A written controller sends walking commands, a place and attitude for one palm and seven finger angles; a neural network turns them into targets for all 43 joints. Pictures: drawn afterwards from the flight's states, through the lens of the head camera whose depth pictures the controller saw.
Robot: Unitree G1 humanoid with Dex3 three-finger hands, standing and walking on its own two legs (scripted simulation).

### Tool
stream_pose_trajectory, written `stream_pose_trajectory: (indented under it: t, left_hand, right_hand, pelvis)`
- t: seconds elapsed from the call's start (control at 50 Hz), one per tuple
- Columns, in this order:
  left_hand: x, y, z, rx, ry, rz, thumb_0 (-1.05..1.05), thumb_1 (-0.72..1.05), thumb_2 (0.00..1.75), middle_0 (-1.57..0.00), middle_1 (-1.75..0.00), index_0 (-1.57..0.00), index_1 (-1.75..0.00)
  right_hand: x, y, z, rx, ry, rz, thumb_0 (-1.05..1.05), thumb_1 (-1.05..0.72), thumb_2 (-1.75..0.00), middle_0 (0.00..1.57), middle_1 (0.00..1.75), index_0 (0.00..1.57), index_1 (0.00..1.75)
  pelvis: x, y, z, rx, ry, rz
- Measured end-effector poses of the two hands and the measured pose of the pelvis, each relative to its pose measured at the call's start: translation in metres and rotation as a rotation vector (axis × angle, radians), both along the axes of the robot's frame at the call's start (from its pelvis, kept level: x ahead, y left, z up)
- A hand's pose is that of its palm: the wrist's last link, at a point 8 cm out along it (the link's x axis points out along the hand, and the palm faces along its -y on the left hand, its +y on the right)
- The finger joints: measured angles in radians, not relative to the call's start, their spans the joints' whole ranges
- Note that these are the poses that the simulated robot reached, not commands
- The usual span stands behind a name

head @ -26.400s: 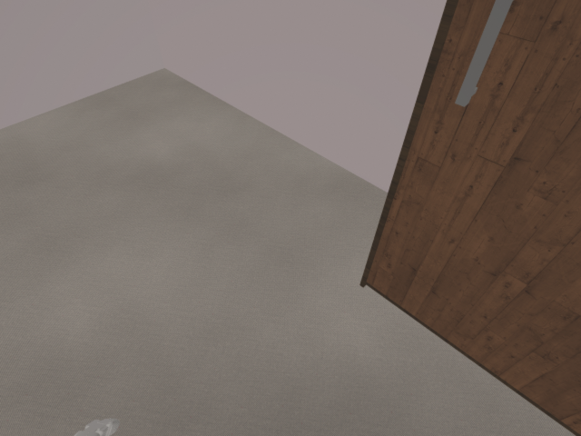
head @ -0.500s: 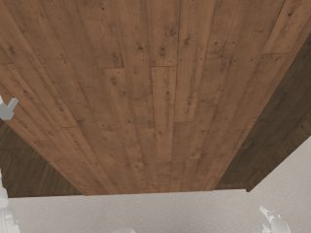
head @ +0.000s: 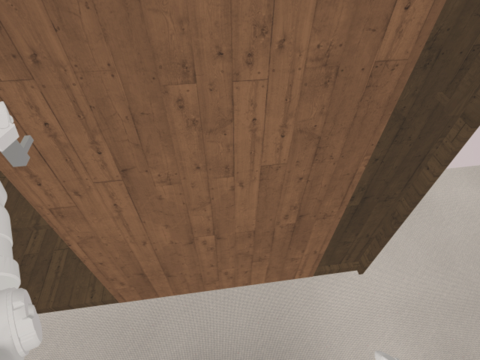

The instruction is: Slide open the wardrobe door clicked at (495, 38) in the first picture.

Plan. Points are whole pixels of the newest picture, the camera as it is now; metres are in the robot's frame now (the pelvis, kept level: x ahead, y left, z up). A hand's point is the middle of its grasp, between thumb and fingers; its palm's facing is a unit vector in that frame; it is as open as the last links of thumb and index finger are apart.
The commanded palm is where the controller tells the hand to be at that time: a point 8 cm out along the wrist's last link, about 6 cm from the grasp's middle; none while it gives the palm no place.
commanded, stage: stop walking and hold the door there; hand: left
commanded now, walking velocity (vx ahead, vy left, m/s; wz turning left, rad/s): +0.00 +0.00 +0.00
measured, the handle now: out of the picture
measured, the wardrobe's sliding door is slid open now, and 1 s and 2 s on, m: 0.55 0.55 0.55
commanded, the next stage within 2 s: loosen the grip on the handle in 1.66 s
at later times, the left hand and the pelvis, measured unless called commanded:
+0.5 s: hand (5, 128) +0.39 +0.35 +0.20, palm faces +0.58 -0.78 -0.24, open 6.3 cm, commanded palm +0.35 +0.39 +0.17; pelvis +0.01 +0.00 +0.00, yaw +2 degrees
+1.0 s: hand (10, 134) +0.40 +0.36 +0.19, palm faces +0.45 -0.86 -0.23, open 5.7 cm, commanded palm +0.36 +0.38 +0.17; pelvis -0.01 +0.08 -0.01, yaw +4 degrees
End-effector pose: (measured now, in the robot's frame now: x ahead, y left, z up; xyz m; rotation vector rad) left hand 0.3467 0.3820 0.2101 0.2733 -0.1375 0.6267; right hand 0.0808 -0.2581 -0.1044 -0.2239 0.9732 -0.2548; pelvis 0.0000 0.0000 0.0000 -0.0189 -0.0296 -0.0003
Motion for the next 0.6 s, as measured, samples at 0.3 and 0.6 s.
stream_pose_trajectory:
  t: [0.3,0.6]
  left_hand:
    - [-0.002,-0.003,0.002,-0.028,0.027,-0.003,-0.07,0.71,0.78,-0.45,-1.41,-0.22,-1.33]
    - [0.002,0.007,-0.003,0.036,0.034,-0.07,-0.15,0.65,0.84,-0.45,-1.41,-0.33,-1.37]
  right_hand:
    - [-0.016,-0.019,0.005,-0.046,0.009,-0.009,0.01,-0.9,-0.9,0.21,0.3,0.2,0.3]
    - [0.021,-0.013,0.0,-0.065,0.046,0.027,0.01,-0.91,-0.9,0.21,0.3,0.2,0.3]
  pelvis:
    - [-0.009,-0.002,0.001,0.005,-0.004,-0.003]
    - [0.013,0.022,0.001,0.023,0.006,0.06]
